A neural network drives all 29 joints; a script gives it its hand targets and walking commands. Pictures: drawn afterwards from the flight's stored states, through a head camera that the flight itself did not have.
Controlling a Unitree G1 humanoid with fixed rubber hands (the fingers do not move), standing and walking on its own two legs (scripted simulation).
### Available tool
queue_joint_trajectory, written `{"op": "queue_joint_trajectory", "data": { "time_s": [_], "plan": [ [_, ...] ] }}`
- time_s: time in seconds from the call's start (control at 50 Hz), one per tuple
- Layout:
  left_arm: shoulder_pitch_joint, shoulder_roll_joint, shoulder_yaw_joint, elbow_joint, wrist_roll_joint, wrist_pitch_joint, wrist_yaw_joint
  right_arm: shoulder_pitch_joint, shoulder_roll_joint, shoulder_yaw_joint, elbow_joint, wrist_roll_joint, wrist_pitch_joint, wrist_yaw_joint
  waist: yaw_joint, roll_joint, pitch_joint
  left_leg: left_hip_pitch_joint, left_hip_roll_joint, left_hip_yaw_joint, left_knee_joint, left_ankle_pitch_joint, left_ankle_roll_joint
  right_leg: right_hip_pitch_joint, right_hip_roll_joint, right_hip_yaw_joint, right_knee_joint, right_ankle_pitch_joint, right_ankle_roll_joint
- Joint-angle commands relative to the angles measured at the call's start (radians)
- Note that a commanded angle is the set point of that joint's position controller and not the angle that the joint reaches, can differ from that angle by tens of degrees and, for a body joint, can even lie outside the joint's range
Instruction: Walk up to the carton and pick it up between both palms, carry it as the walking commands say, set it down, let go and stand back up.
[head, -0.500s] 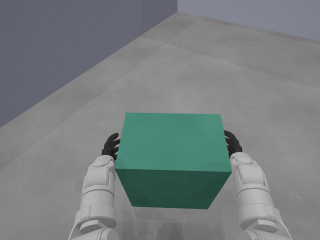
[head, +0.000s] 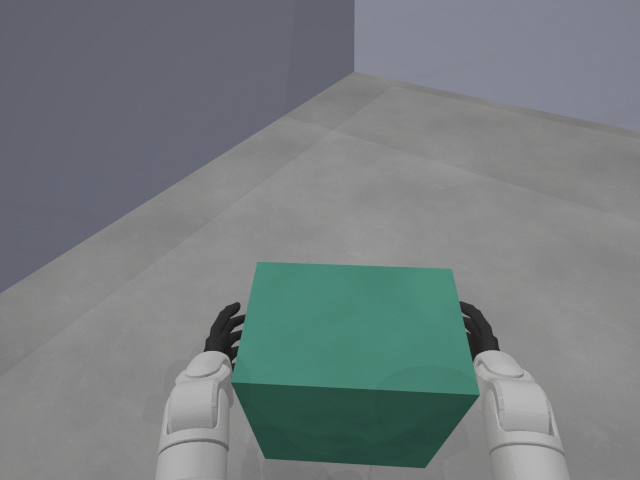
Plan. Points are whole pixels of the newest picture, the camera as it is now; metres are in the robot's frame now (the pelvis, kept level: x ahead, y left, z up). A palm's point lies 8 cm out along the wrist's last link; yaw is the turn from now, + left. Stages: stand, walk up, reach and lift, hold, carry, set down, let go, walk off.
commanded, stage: reach and lift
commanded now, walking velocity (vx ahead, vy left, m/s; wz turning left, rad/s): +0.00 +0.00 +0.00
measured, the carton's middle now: (348, 374) +0.29 -0.02 -0.03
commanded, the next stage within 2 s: hold in 1.12 s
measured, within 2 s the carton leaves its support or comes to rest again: neither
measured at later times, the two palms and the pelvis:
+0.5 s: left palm (208, 361) +0.29 +0.16 +0.03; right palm (467, 339) +0.30 -0.18 +0.02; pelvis +0.01 -0.02 +0.00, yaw +0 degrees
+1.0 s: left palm (209, 373) +0.28 +0.16 +0.03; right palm (478, 363) +0.27 -0.18 +0.02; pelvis +0.01 +0.00 +0.00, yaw -1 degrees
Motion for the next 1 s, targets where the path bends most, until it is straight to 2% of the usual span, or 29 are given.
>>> {"op": "queue_joint_trajectory", "data": {
  "time_s": [0.0, 0.12, 0.18, 0.24, 0.32, 0.38, 0.4, 0.42, 0.5, 0.56, 0.58, 0.7, 0.8, 0.88, 0.98],
  "plan": [
    [-0.582, -0.867, -0.616, -0.109, -0.202, -0.014, -0.192, -0.719, 0.884, 0.685, -0.134, 0.224, -0.018, 0.258, 0.043, -0.014, -0.306, -0.023, -0.079, -0.002, -0.110, 0.025, 0.005, 0.238, 0.115, -0.015, -0.012, 0.014, -0.031],
    [-0.655, -0.859, -0.570, -0.048, -0.190, 0.001, -0.198, -0.778, 0.901, 0.629, -0.043, 0.198, -0.003, 0.267, 0.056, -0.023, -0.262, -0.026, -0.071, 0.010, -0.126, -0.105, 0.020, 0.196, 0.111, -0.020, -0.025, -0.120, -0.036],
    [-0.710, -0.869, -0.570, -0.044, -0.198, -0.004, -0.206, -0.810, 0.923, 0.617, -0.019, 0.196, -0.007, 0.269, 0.056, -0.009, -0.279, -0.020, -0.072, 0.019, -0.124, -0.116, 0.020, 0.201, 0.111, -0.019, -0.022, -0.126, -0.036],
    [-0.714, -0.879, -0.564, -0.034, -0.201, -0.003, -0.215, -0.809, 0.940, 0.607, -0.009, 0.190, -0.005, 0.264, 0.046, -0.027, -0.289, -0.006, -0.078, 0.025, -0.114, -0.084, 0.021, 0.206, 0.109, -0.019, -0.019, -0.097, -0.030],
    [-0.687, -0.865, -0.559, -0.037, -0.201, -0.001, -0.226, -0.775, 0.971, 0.611, -0.010, 0.190, 0.000, 0.254, 0.050, -0.044, -0.306, 0.003, -0.085, 0.029, -0.102, -0.027, 0.022, 0.238, 0.107, -0.015, -0.015, -0.033, -0.021],
    [-0.630, -0.855, -0.568, -0.060, -0.204, 0.006, -0.232, -0.721, 0.982, 0.634, -0.048, 0.197, 0.008, 0.241, 0.051, -0.058, -0.320, 0.018, -0.096, 0.032, -0.094, 0.080, 0.022, 0.277, 0.104, -0.010, -0.012, 0.087, -0.011],
    [-0.622, -0.850, -0.580, -0.082, -0.213, 0.006, -0.233, -0.690, 0.982, 0.643, -0.059, 0.199, 0.011, 0.236, 0.047, -0.065, -0.334, 0.037, -0.097, 0.030, -0.093, 0.118, 0.021, 0.287, 0.106, -0.007, -0.011, 0.133, -0.008],
    [-0.602, -0.849, -0.590, -0.100, -0.222, 0.006, -0.233, -0.695, 0.990, 0.669, -0.096, 0.212, 0.011, 0.231, 0.059, -0.071, -0.348, 0.035, -0.102, 0.033, -0.092, 0.145, 0.020, 0.312, 0.105, -0.005, -0.007, 0.175, -0.003],
    [-0.534, -0.821, -0.638, -0.206, -0.241, 0.012, -0.226, -0.601, 0.984, 0.729, -0.180, 0.235, 0.016, 0.208, 0.063, -0.071, -0.399, 0.059, -0.109, 0.027, -0.096, 0.268, 0.009, 0.378, 0.101, 0.013, 0.005, 0.382, 0.005],
    [-0.463, -0.789, -0.662, -0.264, -0.246, 0.019, -0.215, -0.522, 0.951, 0.750, -0.229, 0.238, 0.021, 0.194, 0.061, -0.058, -0.392, 0.065, -0.109, 0.021, -0.100, 0.325, -0.001, 0.396, 0.101, 0.019, 0.008, 0.460, 0.007],
    [-0.437, -0.782, -0.670, -0.269, -0.245, 0.024, -0.211, -0.503, 0.933, 0.751, -0.240, 0.234, 0.023, 0.190, 0.051, -0.060, -0.382, 0.074, -0.107, 0.018, -0.105, 0.332, 0.000, 0.389, 0.104, 0.019, 0.002, 0.451, 0.006],
    [-0.386, -0.753, -0.680, -0.285, -0.224, 0.027, -0.189, -0.462, 0.849, 0.722, -0.264, 0.211, 0.018, 0.191, 0.043, -0.020, -0.309, 0.090, -0.098, 0.007, -0.104, 0.306, -0.010, 0.310, 0.119, 0.010, -0.014, 0.318, -0.008],
    [-0.397, -0.767, -0.712, -0.325, -0.229, 0.021, -0.168, -0.477, 0.815, 0.726, -0.286, 0.219, 0.009, 0.201, 0.047, 0.013, -0.338, 0.098, -0.088, 0.000, -0.085, 0.298, -0.016, 0.275, 0.130, 0.002, -0.007, 0.230, -0.023],
    [-0.384, -0.775, -0.710, -0.300, -0.227, 0.023, -0.158, -0.492, 0.783, 0.716, -0.293, 0.215, 0.008, 0.209, 0.039, 0.003, -0.322, 0.085, -0.082, -0.006, -0.080, 0.259, -0.015, 0.240, 0.134, -0.004, -0.003, 0.168, -0.030],
    [-0.415, -0.784, -0.690, -0.252, -0.221, 0.029, -0.156, -0.510, 0.788, 0.693, -0.242, 0.207, 0.016, 0.219, 0.033, -0.014, -0.275, 0.048, -0.080, -0.005, -0.085, 0.160, -0.004, 0.212, 0.130, -0.006, 0.000, 0.088, -0.035]
  ]
}}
